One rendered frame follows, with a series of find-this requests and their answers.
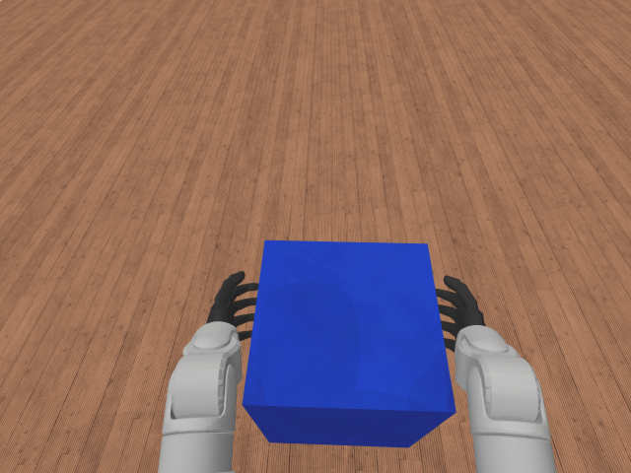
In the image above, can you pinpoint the robot left hand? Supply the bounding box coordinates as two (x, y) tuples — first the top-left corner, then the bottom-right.
(206, 271), (258, 341)

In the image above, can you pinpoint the robot left forearm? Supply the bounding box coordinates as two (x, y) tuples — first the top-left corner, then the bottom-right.
(158, 321), (243, 473)

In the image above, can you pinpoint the robot right hand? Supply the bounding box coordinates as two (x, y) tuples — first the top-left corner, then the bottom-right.
(436, 275), (486, 352)

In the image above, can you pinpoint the robot right forearm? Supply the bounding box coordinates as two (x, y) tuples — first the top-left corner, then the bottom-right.
(455, 325), (557, 473)

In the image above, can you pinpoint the carton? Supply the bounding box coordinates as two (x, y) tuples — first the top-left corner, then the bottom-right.
(243, 240), (456, 447)

